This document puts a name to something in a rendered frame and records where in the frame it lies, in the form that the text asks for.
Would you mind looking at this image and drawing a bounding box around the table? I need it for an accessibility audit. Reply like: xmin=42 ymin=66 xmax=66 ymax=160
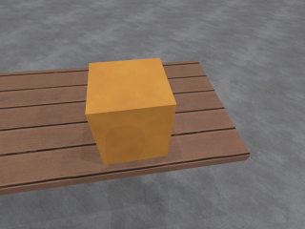
xmin=0 ymin=60 xmax=250 ymax=196

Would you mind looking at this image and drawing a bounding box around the carton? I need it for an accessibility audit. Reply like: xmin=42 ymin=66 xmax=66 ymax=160
xmin=85 ymin=58 xmax=177 ymax=165

